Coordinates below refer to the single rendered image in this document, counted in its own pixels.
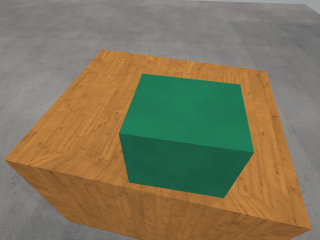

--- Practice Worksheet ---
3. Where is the pedestal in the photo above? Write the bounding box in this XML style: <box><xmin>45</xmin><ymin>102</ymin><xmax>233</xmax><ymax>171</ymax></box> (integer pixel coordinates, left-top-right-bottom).
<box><xmin>4</xmin><ymin>49</ymin><xmax>312</xmax><ymax>240</ymax></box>

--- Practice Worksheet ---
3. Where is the carton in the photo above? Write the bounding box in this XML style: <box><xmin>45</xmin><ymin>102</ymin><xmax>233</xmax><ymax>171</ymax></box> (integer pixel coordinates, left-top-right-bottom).
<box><xmin>119</xmin><ymin>73</ymin><xmax>254</xmax><ymax>198</ymax></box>

